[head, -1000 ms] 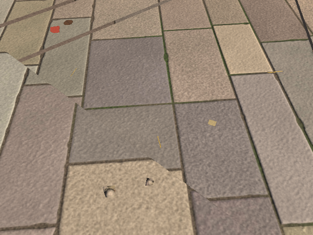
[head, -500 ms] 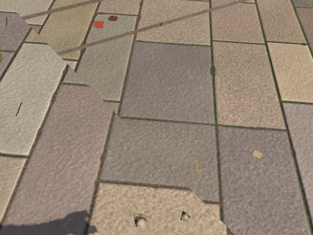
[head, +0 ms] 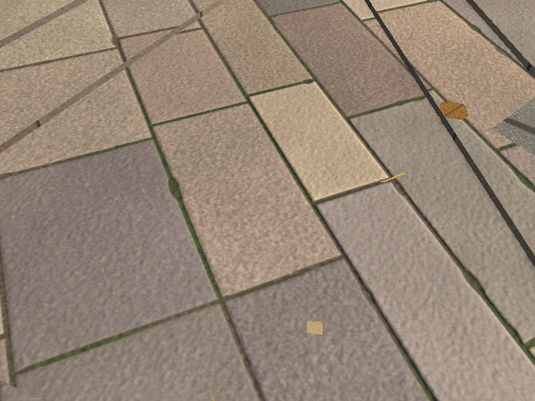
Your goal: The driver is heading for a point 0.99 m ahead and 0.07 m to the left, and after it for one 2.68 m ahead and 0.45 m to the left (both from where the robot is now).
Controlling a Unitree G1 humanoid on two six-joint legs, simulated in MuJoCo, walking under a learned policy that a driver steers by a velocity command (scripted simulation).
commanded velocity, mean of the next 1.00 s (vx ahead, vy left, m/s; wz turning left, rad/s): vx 1.00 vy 0.00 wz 0.15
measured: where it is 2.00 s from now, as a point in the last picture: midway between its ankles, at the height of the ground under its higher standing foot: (174, 76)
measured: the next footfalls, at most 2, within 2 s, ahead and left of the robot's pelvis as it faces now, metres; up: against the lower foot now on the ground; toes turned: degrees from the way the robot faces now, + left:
left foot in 0.42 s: +0.61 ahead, +0.11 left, -0.12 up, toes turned -12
right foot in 0.80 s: +0.99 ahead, -0.12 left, -0.12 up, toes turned +6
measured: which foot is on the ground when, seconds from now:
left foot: up 0.00-0.40, down 0.42-0.80, up 0.82-1.00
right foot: down 0.00-0.42, up 0.44-0.78, down 0.80-1.00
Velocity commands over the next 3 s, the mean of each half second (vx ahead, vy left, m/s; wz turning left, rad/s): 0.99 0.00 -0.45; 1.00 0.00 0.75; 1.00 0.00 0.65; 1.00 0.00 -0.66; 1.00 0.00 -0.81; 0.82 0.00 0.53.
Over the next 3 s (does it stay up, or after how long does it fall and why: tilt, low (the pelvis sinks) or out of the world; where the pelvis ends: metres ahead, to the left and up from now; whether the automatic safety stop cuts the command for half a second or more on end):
stays up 2.71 0.27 -0.11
